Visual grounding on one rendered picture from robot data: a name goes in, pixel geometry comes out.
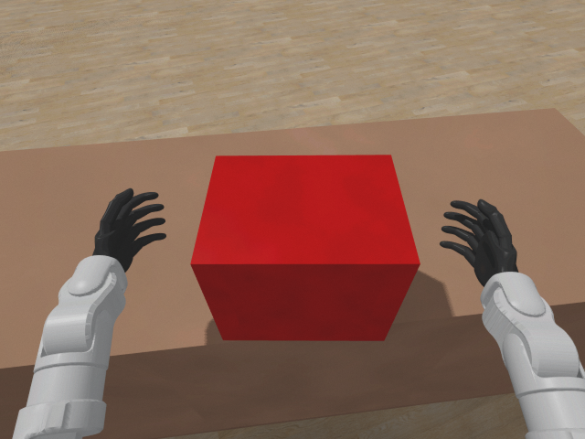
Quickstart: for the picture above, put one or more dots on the left robot hand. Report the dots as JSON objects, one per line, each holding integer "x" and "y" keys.
{"x": 117, "y": 234}

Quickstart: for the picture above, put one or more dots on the robot right forearm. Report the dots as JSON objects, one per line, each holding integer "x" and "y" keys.
{"x": 542, "y": 360}

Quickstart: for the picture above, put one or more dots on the carton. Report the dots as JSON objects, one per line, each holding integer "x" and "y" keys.
{"x": 304, "y": 247}

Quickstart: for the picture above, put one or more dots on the right robot hand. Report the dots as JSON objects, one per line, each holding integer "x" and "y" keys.
{"x": 492, "y": 249}

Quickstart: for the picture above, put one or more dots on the pedestal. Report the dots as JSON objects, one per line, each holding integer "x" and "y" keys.
{"x": 170, "y": 372}

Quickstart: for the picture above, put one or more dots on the robot left forearm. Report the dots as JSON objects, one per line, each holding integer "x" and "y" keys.
{"x": 65, "y": 398}

